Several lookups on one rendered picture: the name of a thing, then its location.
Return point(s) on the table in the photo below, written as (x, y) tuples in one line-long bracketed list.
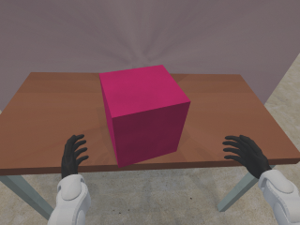
[(50, 107)]

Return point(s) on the right robot forearm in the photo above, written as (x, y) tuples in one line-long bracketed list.
[(282, 195)]

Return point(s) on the left robot forearm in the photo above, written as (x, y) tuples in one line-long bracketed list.
[(72, 201)]

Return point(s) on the right robot hand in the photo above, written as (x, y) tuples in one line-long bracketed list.
[(249, 154)]

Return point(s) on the carton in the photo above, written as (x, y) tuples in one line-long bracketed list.
[(145, 111)]

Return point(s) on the left robot hand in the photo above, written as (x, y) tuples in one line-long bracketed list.
[(70, 163)]

